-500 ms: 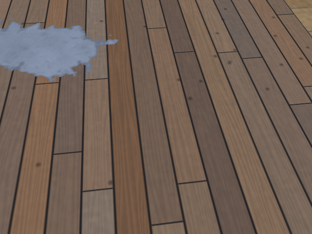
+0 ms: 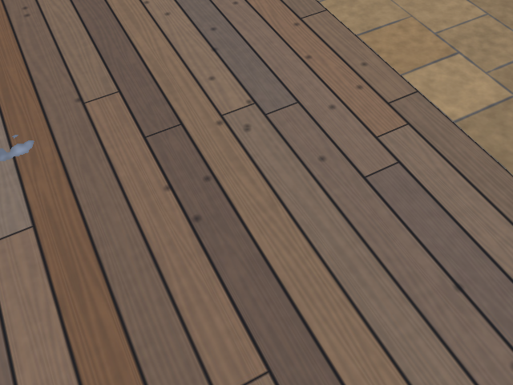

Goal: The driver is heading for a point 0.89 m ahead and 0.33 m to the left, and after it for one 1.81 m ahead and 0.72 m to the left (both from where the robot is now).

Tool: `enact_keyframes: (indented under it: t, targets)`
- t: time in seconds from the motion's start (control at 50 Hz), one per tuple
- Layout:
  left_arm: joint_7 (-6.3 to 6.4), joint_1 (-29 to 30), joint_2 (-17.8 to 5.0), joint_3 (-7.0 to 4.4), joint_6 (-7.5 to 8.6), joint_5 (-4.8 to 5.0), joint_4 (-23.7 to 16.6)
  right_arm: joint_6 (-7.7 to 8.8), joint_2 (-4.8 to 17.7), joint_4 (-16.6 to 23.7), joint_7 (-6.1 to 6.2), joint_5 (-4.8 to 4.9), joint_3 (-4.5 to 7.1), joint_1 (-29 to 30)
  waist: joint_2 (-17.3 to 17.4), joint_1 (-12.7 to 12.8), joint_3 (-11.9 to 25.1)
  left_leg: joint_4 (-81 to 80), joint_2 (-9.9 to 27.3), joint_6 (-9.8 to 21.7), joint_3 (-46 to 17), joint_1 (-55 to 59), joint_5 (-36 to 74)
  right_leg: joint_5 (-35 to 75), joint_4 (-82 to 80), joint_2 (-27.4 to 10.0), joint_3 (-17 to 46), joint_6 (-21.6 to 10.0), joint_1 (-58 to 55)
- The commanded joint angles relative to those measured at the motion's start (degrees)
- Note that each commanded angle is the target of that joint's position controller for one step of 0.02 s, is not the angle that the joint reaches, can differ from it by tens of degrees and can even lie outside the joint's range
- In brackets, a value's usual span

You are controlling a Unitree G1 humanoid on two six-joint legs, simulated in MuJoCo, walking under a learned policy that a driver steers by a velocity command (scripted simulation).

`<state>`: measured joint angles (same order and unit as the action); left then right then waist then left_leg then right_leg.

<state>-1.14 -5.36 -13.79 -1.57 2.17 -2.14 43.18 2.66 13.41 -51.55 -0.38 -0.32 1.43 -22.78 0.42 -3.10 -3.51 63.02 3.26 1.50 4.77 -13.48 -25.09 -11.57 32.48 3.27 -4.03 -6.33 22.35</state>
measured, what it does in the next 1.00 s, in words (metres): walks ahead, turning left: left foot, then right foot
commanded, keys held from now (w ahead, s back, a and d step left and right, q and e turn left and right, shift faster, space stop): w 0.06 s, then w+q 0.94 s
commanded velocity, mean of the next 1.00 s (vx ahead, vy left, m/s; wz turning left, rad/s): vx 0.50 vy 0.00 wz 0.38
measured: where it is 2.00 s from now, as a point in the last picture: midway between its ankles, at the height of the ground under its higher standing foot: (161, 255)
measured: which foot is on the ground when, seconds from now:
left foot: up 0.00-0.44, down 0.46-0.98, up 1.00-1.00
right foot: down 0.00-0.48, up 0.50-0.94, down 0.96-1.00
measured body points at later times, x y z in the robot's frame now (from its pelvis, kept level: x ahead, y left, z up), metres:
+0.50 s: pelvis +0.27 +0.04 -0.01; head +0.31 +0.05 +0.44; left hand +0.21 +0.29 -0.15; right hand +0.48 -0.17 -0.12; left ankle +0.36 +0.11 -0.73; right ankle +0.08 -0.06 -0.68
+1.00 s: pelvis +0.55 +0.07 -0.01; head +0.58 +0.08 +0.44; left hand +0.64 +0.38 -0.08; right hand +0.67 -0.20 -0.13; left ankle +0.36 +0.10 -0.71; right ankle +0.69 +0.03 -0.73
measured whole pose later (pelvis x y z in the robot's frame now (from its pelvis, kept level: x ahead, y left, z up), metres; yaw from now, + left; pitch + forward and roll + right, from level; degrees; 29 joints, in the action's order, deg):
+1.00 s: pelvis +0.55 +0.07 -0.01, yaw +28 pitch +2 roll +0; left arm 0.0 -2.4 -14.7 -0.2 4.5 -2.5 40.3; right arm 2.2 17.6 -49.4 -0.1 -0.3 4.8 -24.3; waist 0.3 -4.9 -2.1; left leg 39.1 -7.9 5.0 -11.5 -5.1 -28.1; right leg -5.8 31.6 0.3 0.2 -0.9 26.3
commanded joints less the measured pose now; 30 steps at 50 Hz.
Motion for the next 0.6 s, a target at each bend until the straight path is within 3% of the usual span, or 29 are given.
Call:
enact_keyframes:
  t: [0.02,0.06,0.1,0.16,0.22,0.34,0.4,0.44,0.46,0.48,0.5,0.52,0.56,0.6]
  targets:
    - [1.16,-11.2,-7.8,-2.62,0.75,1.17,2.2,1.32,7.0,5.5,-0.23,-0.21,1.63,3.3,-2.1,4.4,5.2,4.4,3.3,1.1,-5.6,-22.0,5.7,18.7,-17.1,-17.6,20.4,-8.3,-22.8]
    - [0.96,-9.7,-5.5,-1.81,1.68,1.38,2.8,-0.54,5.7,3.7,-0.67,-1.58,1.52,-0.5,-3.3,1.6,4.6,1.1,3.3,0.1,-5.2,-15.8,6.9,19.5,-20.2,-14.8,15.6,-6.9,-16.4]
    - [0.89,-11.1,-6.4,-2.09,2.66,1.55,4.1,-1.41,4.6,3.3,-1.42,-1.57,1.60,-0.1,-3.0,1.0,3.6,-0.4,2.9,-0.3,-4.9,-16.9,9.3,19.1,-23.0,-14.4,12.7,-7.0,-15.3]
    - [0.94,-13.8,-6.7,-2.22,3.27,1.24,5.9,-1.70,4.4,5.0,-1.78,-1.15,1.83,6.7,-3.1,2.6,-0.3,-4.9,2.9,-0.7,-6.6,-23.1,16.3,16.2,-26.4,-14.2,8.8,-5.7,-15.6]
    - [1.03,-15.1,-6.2,-1.83,3.65,1.23,7.0,-1.41,4.1,6.2,-1.84,-0.93,1.77,11.4,-3.2,3.6,-1.5,-11.8,1.5,-0.4,-7.0,-25.2,22.6,18.2,-26.9,-13.6,4.4,-3.9,-17.6]
    - [2.28,-19.7,-6.3,-1.24,3.67,1.00,10.2,-0.84,2.8,9.8,-2.59,-1.45,0.59,21.2,-2.9,6.5,-3.4,-25.3,-0.6,2.1,-0.4,-24.3,25.5,29.8,-24.5,-15.1,-1.7,-1.6,-25.9]
    - [3.07,-19.0,-8.4,-1.44,3.18,0.65,10.9,-0.79,3.7,9.9,-2.37,-1.57,0.95,18.9,-4.9,4.4,-0.4,-28.1,-4.7,5.3,3.4,-18.2,17.8,53.1,-15.0,-16.1,-4.4,-0.1,-30.9]
    - [3.42,-17.9,-10.1,-1.87,2.33,0.23,10.7,-0.56,5.7,7.5,-1.89,-1.85,1.98,9.8,-6.1,0.3,5.1,-29.7,-8.4,8.2,4.3,-8.3,12.3,63.0,0.0,-16.6,-5.8,0.1,-30.9]
    - [3.38,-17.0,-10.6,-1.97,1.99,0.49,10.0,-0.14,7.5,4.9,-1.55,-2.40,3.04,1.4,-4.8,-3.8,9.5,-34.2,-8.6,10.3,1.9,3.5,13.9,55.1,12.6,-15.6,-6.9,0.8,-25.0]
    - [3.10,-16.5,-8.9,-1.44,2.36,0.73,7.8,-0.21,12.9,3.5,-0.66,-2.87,4.86,-6.6,1.5,-6.8,15.4,-35.6,3.0,14.5,-13.2,17.4,10.9,32.3,31.3,-12.6,-7.8,2.0,-12.2]
    - [1.83,-17.7,-4.9,-1.07,3.00,1.81,4.5,-1.00,17.3,4.7,-0.40,-1.53,6.11,-2.8,15.7,-1.7,19.3,-43.2,16.9,24.4,-46.4,31.7,15.8,-17.4,51.8,1.8,-2.5,5.1,12.6]
    - [1.51,-12.6,-8.3,-1.44,3.60,0.57,3.8,-1.41,16.0,4.6,-0.58,0.40,6.13,-1.2,3.9,-3.2,16.5,-45.2,15.7,23.9,-43.2,29.5,16.8,-13.8,53.0,-2.3,7.6,4.2,19.0]
    - [1.24,-10.0,-7.1,-1.11,4.62,1.39,2.6,-1.39,10.0,4.4,-0.17,0.00,4.60,3.6,-3.1,1.0,4.1,-48.0,12.0,19.2,-30.6,13.8,25.0,-7.0,43.3,-7.1,7.0,4.6,17.2]
    - [1.12,-11.0,-5.9,-0.86,2.49,-0.32,2.5,-0.65,7.9,4.7,0.22,0.17,3.79,6.4,-2.4,4.3,2.4,-49.6,6.8,16.3,-23.3,5.4,30.6,-6.9,36.6,-8.8,6.9,6.3,10.9]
